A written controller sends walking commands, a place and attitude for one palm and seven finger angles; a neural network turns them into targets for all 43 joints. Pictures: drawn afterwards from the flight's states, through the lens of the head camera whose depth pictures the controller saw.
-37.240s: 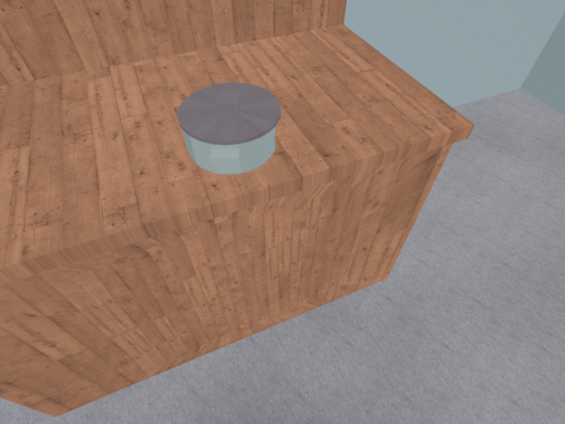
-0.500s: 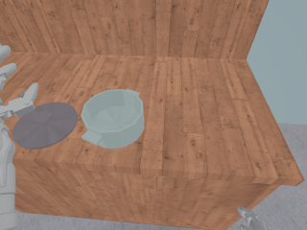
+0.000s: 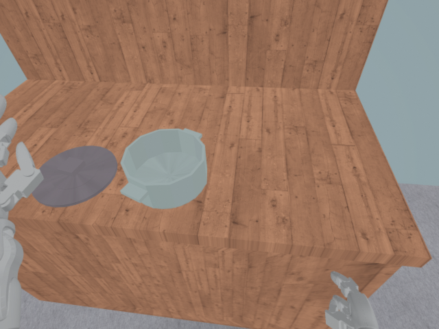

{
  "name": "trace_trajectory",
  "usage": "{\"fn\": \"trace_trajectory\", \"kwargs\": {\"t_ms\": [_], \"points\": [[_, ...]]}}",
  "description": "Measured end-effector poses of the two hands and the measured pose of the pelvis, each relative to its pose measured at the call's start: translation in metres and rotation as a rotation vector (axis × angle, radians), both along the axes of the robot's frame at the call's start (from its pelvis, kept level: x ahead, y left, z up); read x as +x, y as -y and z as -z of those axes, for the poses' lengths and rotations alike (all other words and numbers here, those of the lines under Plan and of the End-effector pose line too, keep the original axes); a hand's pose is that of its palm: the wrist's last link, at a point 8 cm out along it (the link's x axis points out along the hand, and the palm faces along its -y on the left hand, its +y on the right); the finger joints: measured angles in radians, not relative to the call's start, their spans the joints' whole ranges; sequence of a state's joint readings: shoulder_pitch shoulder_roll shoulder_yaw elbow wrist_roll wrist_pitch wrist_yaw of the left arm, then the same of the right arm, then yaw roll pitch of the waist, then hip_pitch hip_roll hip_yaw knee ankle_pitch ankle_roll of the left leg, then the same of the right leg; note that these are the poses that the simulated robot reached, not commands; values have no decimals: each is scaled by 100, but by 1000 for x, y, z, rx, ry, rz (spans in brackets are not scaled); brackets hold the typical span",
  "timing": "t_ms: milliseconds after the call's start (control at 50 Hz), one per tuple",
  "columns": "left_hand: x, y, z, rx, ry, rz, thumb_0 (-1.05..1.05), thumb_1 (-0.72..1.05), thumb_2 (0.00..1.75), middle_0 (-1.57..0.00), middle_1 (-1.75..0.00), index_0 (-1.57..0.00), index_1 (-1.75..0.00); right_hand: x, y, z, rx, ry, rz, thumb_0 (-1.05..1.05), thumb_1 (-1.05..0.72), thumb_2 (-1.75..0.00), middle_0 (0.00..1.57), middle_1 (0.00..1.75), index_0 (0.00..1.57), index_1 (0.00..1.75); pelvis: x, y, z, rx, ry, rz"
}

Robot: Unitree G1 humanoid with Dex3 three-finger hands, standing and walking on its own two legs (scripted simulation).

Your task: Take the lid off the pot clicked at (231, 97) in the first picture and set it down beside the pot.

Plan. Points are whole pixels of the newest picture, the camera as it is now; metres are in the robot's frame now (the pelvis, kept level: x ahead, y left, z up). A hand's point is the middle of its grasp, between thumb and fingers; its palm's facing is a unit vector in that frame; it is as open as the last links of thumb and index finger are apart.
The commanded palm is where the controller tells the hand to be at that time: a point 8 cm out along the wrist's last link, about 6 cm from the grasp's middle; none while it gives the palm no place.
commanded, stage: draw the hand back to the body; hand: left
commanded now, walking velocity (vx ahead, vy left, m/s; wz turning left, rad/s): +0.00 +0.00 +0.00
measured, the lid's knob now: (71, 166) +0.44 +0.41 +0.03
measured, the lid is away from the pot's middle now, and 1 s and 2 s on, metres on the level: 0.24 0.24 0.24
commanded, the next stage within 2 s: step back with the hand held close in 0.66 s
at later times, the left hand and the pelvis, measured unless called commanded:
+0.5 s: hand (13, 221) +0.18 +0.28 +0.20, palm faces +0.41 -0.85 -0.33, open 7.4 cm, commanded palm +0.12 +0.32 +0.21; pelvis -0.01 +0.04 +0.00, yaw +0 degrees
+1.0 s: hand out of the picture +0.18 +0.30 +0.20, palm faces +0.37 -0.84 -0.39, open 7.4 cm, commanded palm +0.11 +0.34 +0.21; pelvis -0.03 +0.07 +0.00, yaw -2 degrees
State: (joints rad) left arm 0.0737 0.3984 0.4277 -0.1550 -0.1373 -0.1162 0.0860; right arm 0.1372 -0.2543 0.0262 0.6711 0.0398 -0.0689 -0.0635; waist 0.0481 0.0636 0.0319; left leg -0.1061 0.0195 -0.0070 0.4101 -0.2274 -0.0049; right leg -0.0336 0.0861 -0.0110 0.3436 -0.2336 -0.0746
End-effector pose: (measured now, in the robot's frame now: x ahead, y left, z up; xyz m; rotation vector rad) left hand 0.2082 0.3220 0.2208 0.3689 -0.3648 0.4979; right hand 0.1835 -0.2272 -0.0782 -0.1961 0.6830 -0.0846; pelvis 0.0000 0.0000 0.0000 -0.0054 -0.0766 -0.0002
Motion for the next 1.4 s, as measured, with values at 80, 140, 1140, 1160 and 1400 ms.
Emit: {"fn": "trace_trajectory", "kwargs": {"t_ms": [80, 140, 1140, 1160, 1400], "points": [[-10, 4, 3, 4, -7, 22, 2, 87, 89, -21, -31, -21, -31, -2, -7, 0, 5, 6, -2, 1, -91, -90, 20, 30, 20, 30, -2, -5, 0, -2, 6, 0], [-17, 5, 6, 12, -17, 39, 2, 88, 89, -21, -30, -21, -31, -5, -12, -1, 5, 8, -2, 1, -91, -90, 20, 30, 20, 30, -3, -9, -1, -3, 8, 2], [-70, -19, 22, 242, -111, 282, 2, 89, 89, -21, -30, -21, -31, -65, -61, -13, -78, -51, 66, 1, -91, -90, 20, 30, 21, 30, -36, -76, 10, -8, -81, 51], [-73, -19, 19, 257, -107, 283, 2, 88, 89, -21, -30, -21, -31, -68, -61, -11, -78, -52, 70, 1, -91, -90, 20, 30, 21, 30, -37, -76, 10, -8, -82, 55], [-107, -18, 6, 261, 4, 237, 2, 88, 89, -21, -30, -21, -31, -115, -67, 5, -13, -49, 106, 1, -91, -90, 20, 30, 21, 30, -72, -73, 16, -60, -74, 38]]}}
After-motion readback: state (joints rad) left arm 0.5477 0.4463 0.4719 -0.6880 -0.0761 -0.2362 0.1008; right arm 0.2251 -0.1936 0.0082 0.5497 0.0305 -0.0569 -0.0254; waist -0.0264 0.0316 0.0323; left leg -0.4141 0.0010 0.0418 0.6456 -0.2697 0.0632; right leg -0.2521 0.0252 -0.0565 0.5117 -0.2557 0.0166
